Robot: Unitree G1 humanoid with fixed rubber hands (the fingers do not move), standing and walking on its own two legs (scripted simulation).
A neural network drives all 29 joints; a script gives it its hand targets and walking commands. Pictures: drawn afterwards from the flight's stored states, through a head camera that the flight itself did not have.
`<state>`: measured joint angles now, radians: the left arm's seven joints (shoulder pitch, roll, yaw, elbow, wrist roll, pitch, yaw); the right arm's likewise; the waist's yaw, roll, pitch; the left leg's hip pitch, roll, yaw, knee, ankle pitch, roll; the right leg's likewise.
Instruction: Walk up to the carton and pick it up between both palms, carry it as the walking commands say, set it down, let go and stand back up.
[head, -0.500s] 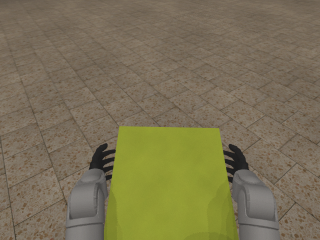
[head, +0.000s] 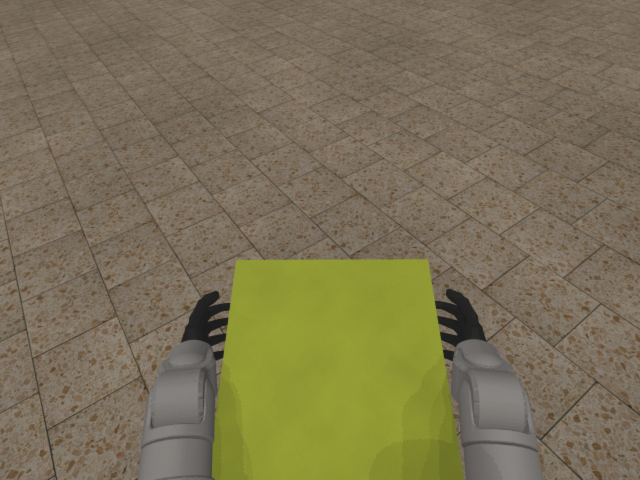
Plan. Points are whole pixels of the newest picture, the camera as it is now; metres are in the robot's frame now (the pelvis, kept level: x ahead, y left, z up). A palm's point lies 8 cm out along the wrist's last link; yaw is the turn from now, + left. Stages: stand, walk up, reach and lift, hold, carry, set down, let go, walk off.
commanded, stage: hold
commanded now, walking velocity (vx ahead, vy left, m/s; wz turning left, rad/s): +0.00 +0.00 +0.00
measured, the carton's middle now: (331, 379) +0.28 +0.01 -0.06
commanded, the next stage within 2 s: set down in 0.84 s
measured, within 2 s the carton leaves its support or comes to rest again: neither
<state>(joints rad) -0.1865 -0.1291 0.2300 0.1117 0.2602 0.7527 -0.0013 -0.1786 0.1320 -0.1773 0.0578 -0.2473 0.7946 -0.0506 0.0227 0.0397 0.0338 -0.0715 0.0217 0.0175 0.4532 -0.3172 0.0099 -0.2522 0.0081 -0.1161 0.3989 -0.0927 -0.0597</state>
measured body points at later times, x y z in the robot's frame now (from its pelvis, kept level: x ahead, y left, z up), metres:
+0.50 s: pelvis +0.01 +0.02 +0.01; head -0.04 +0.00 +0.45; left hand +0.31 +0.20 +0.06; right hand +0.32 -0.14 +0.06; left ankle -0.04 +0.13 -0.74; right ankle +0.08 -0.08 -0.74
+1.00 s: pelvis +0.02 +0.03 +0.01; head +0.00 +0.02 +0.46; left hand +0.32 +0.20 +0.02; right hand +0.31 -0.15 +0.02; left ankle -0.04 +0.13 -0.74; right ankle +0.08 -0.08 -0.74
